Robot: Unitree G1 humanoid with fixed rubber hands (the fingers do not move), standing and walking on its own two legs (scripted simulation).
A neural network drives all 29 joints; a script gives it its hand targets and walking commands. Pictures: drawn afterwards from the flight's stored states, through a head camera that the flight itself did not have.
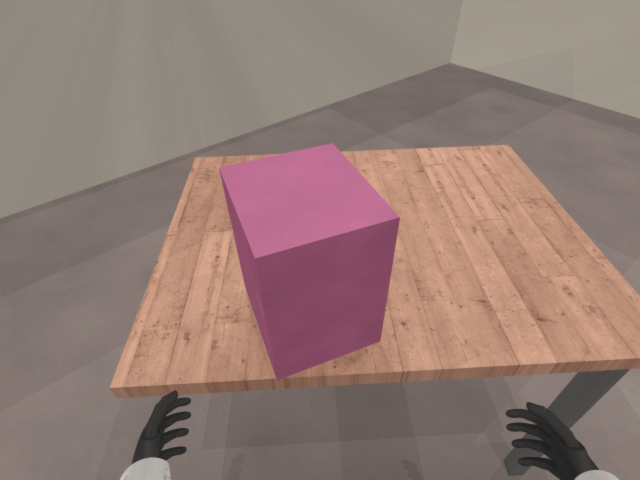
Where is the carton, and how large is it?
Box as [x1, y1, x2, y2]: [219, 143, 399, 379]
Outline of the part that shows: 332,143 219,167 245,287 277,379 377,342 380,339 399,217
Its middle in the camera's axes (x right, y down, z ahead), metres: -0.02 +0.04 +0.60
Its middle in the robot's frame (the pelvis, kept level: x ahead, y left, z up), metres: +0.43 +0.04 +0.05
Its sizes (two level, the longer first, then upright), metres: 0.205 0.182 0.268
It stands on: a table, 0.68 m high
